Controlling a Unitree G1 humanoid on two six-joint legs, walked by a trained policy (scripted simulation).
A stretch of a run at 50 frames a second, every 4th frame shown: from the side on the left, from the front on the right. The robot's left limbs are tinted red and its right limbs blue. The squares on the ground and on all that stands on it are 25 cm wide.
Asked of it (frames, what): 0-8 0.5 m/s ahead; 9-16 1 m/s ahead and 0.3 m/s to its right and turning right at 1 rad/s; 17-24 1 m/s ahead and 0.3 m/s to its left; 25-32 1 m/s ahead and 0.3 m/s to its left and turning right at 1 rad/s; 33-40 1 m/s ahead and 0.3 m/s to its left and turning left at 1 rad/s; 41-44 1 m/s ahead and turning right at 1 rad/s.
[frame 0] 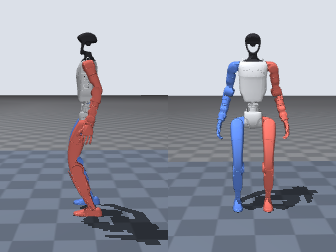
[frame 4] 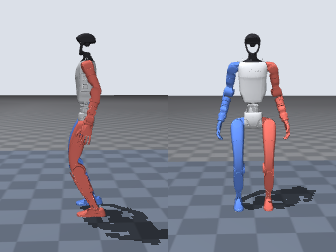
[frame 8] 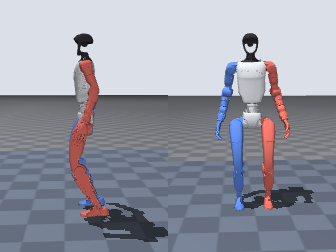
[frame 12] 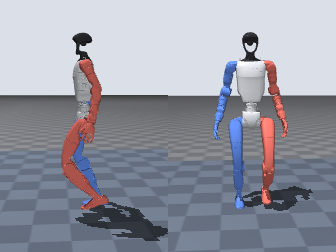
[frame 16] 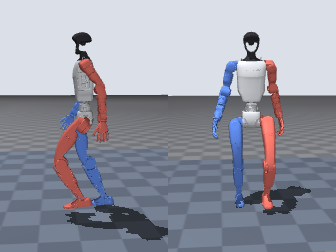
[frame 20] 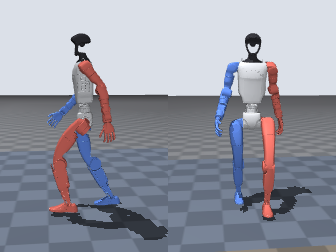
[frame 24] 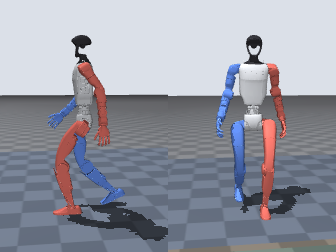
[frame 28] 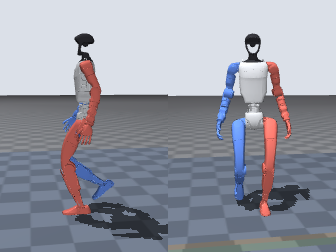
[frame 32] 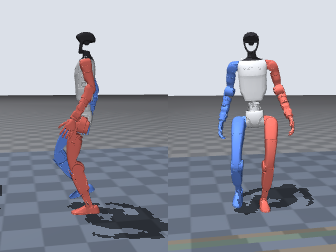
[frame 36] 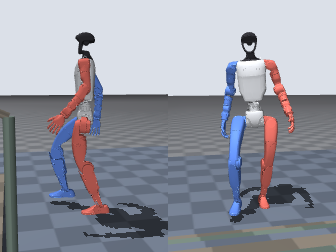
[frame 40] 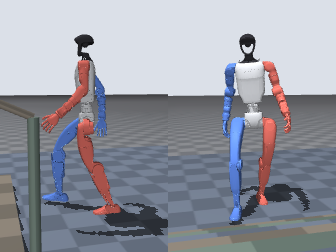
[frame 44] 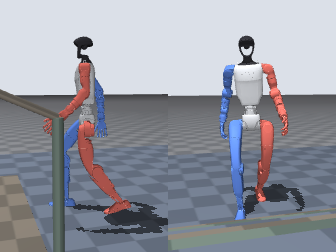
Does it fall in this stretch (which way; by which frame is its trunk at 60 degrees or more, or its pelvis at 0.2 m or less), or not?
no
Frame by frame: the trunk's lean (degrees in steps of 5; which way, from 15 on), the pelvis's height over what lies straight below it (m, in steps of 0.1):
0: 0, 0.8
4: 0, 0.8
8: 0, 0.8
12: 0, 0.8
16: 0, 0.8
20: 5, 0.8
24: 0, 0.7
28: 0, 0.8
32: 5, 0.8
36: 5, 0.8
40: 5, 0.8
44: 5, 0.7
